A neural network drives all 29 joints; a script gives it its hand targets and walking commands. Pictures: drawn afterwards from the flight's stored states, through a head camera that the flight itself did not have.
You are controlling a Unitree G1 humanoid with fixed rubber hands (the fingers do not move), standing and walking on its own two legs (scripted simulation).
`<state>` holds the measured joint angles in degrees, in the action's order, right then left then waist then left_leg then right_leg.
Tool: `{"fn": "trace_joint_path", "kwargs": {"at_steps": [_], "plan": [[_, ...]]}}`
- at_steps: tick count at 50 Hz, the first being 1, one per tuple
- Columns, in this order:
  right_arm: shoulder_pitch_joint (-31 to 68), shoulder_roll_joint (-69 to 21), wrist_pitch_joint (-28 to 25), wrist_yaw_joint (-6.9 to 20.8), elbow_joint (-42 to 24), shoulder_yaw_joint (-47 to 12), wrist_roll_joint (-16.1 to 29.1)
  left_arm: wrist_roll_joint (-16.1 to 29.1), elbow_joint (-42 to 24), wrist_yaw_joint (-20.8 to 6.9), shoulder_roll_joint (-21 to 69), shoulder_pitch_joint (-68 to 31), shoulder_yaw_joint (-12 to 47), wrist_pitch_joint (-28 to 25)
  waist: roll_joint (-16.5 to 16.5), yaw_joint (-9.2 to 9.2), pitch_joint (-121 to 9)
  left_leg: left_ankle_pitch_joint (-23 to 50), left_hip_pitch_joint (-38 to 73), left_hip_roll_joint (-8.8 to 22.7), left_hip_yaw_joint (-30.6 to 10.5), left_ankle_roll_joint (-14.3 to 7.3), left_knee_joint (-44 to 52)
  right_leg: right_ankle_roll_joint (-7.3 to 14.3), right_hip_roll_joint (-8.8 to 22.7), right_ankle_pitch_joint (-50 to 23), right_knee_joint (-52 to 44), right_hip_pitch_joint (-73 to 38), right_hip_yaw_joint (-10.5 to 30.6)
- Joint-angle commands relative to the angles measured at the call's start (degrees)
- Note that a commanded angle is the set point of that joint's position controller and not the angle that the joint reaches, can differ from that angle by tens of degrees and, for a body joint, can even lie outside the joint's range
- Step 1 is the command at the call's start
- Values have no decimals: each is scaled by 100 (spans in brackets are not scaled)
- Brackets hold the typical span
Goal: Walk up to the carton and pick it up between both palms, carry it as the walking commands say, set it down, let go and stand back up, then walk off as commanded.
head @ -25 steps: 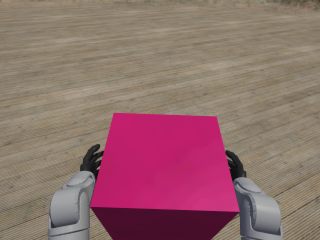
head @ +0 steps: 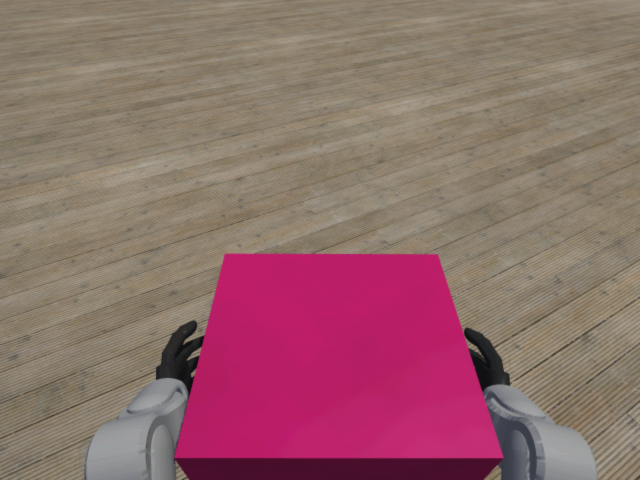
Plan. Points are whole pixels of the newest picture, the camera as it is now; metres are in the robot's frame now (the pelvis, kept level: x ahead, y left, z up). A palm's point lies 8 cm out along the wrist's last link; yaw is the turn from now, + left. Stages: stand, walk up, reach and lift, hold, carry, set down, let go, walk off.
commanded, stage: carry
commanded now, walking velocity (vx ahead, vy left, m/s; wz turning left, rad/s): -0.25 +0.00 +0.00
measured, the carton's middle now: (330, 403) +0.24 +0.00 +0.02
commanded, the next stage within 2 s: none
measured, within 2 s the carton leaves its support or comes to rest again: neither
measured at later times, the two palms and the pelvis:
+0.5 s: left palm out of the picture +0.09 +0.19 +0.09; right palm out of the picture +0.09 -0.15 +0.09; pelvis -0.14 +0.01 +0.01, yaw +0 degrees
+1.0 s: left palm out of the picture -0.09 +0.20 +0.07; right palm out of the picture -0.08 -0.14 +0.09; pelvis -0.31 +0.02 +0.00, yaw +0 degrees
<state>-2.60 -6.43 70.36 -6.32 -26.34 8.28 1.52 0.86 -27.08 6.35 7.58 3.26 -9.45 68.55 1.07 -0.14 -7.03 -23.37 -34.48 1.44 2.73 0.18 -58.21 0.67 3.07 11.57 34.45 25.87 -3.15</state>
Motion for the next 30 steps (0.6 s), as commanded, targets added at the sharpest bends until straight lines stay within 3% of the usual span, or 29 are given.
{"fn": "trace_joint_path", "kwargs": {"at_steps": [1,2,3,4,6,7,8,9,10,11,12,13,14,15,16,17,18,19,20,21,22,23,24,25,26,27,28,29,30], "plan": [[2707,-4234,-342,680,-1033,-4125,1283,1199,-918,-737,3950,-2542,4188,-103,691,99,-1349,-290,503,-101,74,11,532,584,1258,-1587,-1160,-1119,1039],[2786,-4134,-362,671,-1188,-4213,1312,1082,-969,-743,3743,-2230,4062,-148,1028,122,-1584,-395,535,-245,128,56,678,415,1213,-1230,-1306,-1487,1243],[2855,-4176,-318,655,-1242,-4346,1380,1048,-912,-714,3735,-2103,3941,-157,1384,109,-1455,-500,585,-189,35,34,1005,503,1322,-1461,-1283,-1429,1351],[2568,-4012,-300,621,-1013,-4154,1235,1048,-824,-659,3611,-2103,3976,-123,1418,134,-1512,-485,959,-284,206,-2,1599,461,1291,-1177,-1428,-1509,1382],[2326,-3954,-298,602,-900,-4023,1169,1015,-892,-653,3553,-2176,3931,-115,1074,21,-1493,240,1516,-180,210,-17,3123,409,1178,-1044,-1055,-1365,1204],[2390,-3950,-279,646,-799,-4000,1154,984,-874,-650,3537,-2287,4018,-97,156,46,-1389,278,2029,286,-253,-16,3963,210,979,-875,-523,-960,1013],[2232,-3665,-247,642,-701,-3879,1044,956,-551,-627,3465,-2088,4014,-25,-731,80,-1165,1637,2346,804,-671,-160,3674,-62,687,-489,-242,47,819],[2079,-3759,-265,673,-528,-3779,961,1012,-843,-628,3497,-2512,4194,-25,-1703,7,-713,3087,1816,1775,-1741,-465,3749,-278,16,995,579,866,-68],[2440,-4068,-315,739,-781,-3840,1156,1135,-1051,-635,3699,-2854,4295,-61,-1697,2,-922,4211,1865,2022,-1641,-770,3625,-251,-98,1781,1736,727,-158],[2425,-4080,-337,750,-797,-3828,1157,1241,-1007,-683,3805,-2887,4359,-89,-1298,-29,-1050,4613,1847,2084,-1713,-970,3563,-132,-194,2021,2481,750,190],[2436,-4204,-353,728,-813,-3826,1139,1416,-720,-729,4154,-2922,4419,-72,-842,-27,-965,3727,1795,1935,-1598,-989,3688,-112,-170,1808,2871,804,361],[2777,-4152,-427,741,-1027,-3928,1154,1336,-714,-757,4179,-2874,4440,-104,-738,-51,-854,3274,1675,1927,-1536,-971,3758,-94,-222,1574,3220,959,400],[2539,-4029,-389,761,-802,-3885,1060,1342,-801,-768,4035,-3066,4449,-107,-582,-45,-595,2886,1648,1686,-1240,-860,3741,-103,-245,1431,3360,1039,335],[2076,-4067,-393,755,-490,-3680,962,1388,-807,-750,4066,-3060,4478,-99,-1025,-24,-659,1971,1473,1580,-1186,-832,3913,-217,-179,1312,3450,852,391],[2319,-3906,-457,738,-843,-3748,1007,1382,-692,-753,4059,-2854,4468,-122,-670,-29,-673,1649,1742,1425,-1192,-718,3865,-248,-269,1367,3030,875,253],[2447,-4102,-542,763,-1007,-3808,1124,1459,-976,-716,4221,-3017,4644,-212,-779,-48,-1147,1482,2317,1350,-1334,-602,3880,-231,-376,1316,2827,954,216],[2458,-4035,-575,787,-1154,-3799,1130,1526,-1123,-713,4284,-3129,4770,-228,-1246,-32,-1199,2008,2570,1422,-1198,-703,3689,-283,-272,1454,2322,953,81],[2543,-4010,-598,759,-1317,-3912,1241,1416,-1055,-674,4128,-2784,4614,-220,-1260,-34,-1268,2216,2639,1471,-1487,-720,3737,-293,-257,1582,1961,800,130],[2383,-4042,-558,764,-1182,-3922,1176,1422,-1048,-662,4142,-2767,4597,-213,-1036,-42,-1344,3030,2904,1534,-1631,-763,3589,-289,-349,1724,1542,737,11],[1845,-3740,-493,743,-931,-3775,1007,1328,-1020,-656,3796,-2509,4531,-156,-1398,-33,-1340,3048,2826,1433,-1436,-726,3601,-253,-268,1791,1248,420,-55],[1955,-3818,-478,742,-894,-3843,1041,1279,-746,-643,3853,-2412,4462,-129,-1648,-29,-1451,3056,2961,1461,-1543,-814,3642,-227,-361,1764,952,297,-148],[2200,-3879,-516,751,-1122,-3868,1072,1361,-832,-682,4005,-2592,4510,-170,-1314,-53,-1571,3138,2879,1426,-1509,-771,3621,-267,-432,1581,640,80,-235],[1849,-3820,-476,723,-893,-3899,1056,1276,-853,-640,3735,-2290,4349,-157,-1357,-30,-1730,3097,3189,1554,-1753,-777,3603,-162,-422,1735,317,40,-236],[1823,-3803,-482,746,-938,-3922,1049,1242,-863,-650,3798,-2188,4366,-149,-1515,15,-1438,3037,2658,1432,-1379,-739,3471,-210,-264,1012,-523,-323,-339],[2173,-4002,-521,760,-1147,-4079,1117,1343,-1081,-691,3979,-2558,4428,-217,-1019,11,-1591,3099,2546,1331,-1359,-609,3438,-230,-243,601,-852,-747,-389],[2355,-3933,-545,705,-1138,-4032,1078,1266,-768,-704,3974,-2405,4246,-186,-761,28,-1686,3332,2331,1334,-1272,-502,3131,-215,70,374,-1456,-1208,-125],[2188,-3572,-550,685,-1289,-4062,1047,1063,-583,-696,3678,-1756,4054,-193,-561,46,-1820,2966,1986,1153,-1127,-363,2800,-212,429,22,-1394,-1544,233],[2070,-3736,-472,694,-965,-4092,918,1127,-760,-704,3682,-2292,4172,-214,853,27,-1345,1732,1147,559,-393,-116,2454,53,1239,-1030,-1100,-1367,1089],[2261,-3608,-442,701,-1113,-4121,975,1048,-544,-707,3659,-1973,4053,-165,1614,69,-1033,-121,1014,151,224,13,1763,455,1546,-514,-1441,-586,1381]]}}
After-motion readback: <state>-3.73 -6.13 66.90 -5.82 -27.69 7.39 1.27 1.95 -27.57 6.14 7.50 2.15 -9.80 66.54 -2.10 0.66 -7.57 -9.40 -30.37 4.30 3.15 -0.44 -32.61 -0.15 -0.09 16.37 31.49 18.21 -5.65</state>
